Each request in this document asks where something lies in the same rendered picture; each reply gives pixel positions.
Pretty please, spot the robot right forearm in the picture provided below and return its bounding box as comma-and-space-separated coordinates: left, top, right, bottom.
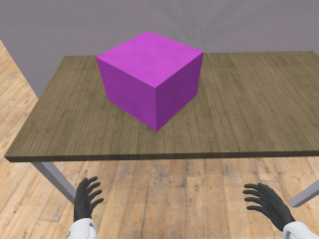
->
282, 221, 319, 239

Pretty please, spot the robot right hand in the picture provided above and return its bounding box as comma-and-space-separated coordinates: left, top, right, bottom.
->
242, 182, 296, 232

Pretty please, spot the robot left forearm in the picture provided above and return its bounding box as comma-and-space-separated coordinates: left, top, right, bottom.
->
68, 218, 99, 239

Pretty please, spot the robot left hand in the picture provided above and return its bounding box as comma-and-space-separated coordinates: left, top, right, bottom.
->
73, 176, 104, 223

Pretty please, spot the table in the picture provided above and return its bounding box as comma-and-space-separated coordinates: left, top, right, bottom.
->
4, 51, 319, 208

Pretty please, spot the carton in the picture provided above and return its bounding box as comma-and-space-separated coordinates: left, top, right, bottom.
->
96, 31, 204, 131

